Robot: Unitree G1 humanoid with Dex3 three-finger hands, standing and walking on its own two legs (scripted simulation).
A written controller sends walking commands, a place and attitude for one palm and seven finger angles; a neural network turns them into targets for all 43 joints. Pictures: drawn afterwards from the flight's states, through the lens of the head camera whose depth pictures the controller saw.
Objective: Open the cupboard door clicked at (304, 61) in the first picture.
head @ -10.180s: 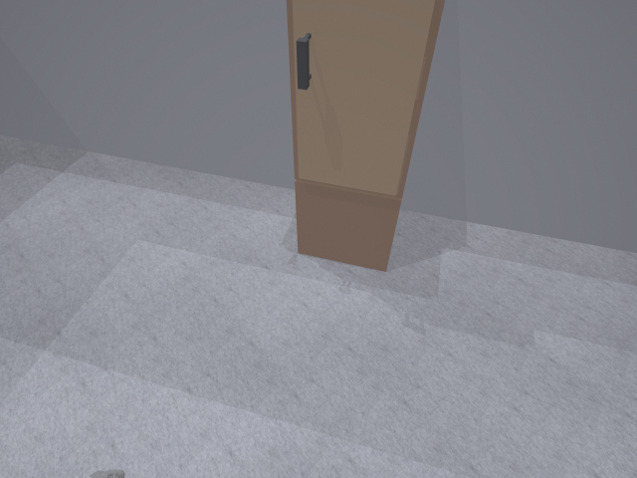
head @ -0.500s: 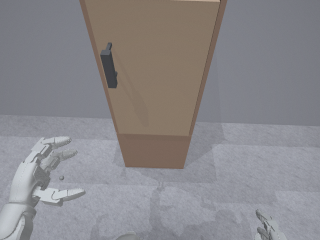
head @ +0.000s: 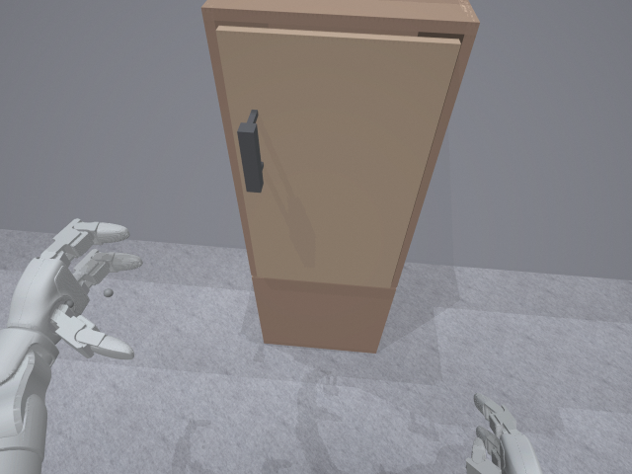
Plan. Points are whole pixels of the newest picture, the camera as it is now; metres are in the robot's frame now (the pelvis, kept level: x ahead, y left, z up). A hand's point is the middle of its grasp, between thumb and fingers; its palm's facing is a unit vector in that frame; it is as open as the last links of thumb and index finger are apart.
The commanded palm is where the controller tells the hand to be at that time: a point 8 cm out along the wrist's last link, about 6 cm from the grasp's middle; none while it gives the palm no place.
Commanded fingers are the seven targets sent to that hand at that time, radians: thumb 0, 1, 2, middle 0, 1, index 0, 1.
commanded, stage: raise the hand with hooked fingers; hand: left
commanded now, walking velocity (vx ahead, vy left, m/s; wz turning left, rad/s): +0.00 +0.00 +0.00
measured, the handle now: (254, 151) +0.58 +0.16 +0.09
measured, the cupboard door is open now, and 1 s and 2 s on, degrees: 0 0 0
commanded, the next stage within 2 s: move the hooked fingers beside the handle in 0.56 s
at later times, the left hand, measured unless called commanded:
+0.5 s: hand (125, 283) +0.30 +0.25 +0.10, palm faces +0.02 -1.00 -0.03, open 14.0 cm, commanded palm +0.27 +0.30 +0.11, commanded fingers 0.00 -0.50 0.30 -0.30 -1.20 -0.30 -1.20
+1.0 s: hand (154, 249) +0.34 +0.24 +0.11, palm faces +0.00 -1.00 -0.01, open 14.0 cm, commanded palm +0.33 +0.29 +0.11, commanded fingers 0.00 -0.50 0.30 -0.30 -1.20 -0.30 -1.20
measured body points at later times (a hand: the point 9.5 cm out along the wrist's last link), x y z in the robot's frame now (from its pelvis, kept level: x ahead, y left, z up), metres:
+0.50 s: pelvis +0.00 -0.01 +0.00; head +0.02 -0.01 +0.45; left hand +0.29 +0.31 +0.11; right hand +0.15 -0.27 -0.08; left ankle +0.05 +0.09 -0.72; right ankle -0.02 -0.12 -0.72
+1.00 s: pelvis +0.00 -0.02 +0.00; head +0.03 -0.02 +0.45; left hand +0.34 +0.29 +0.11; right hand +0.14 -0.28 -0.09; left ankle +0.05 +0.09 -0.72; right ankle -0.02 -0.12 -0.72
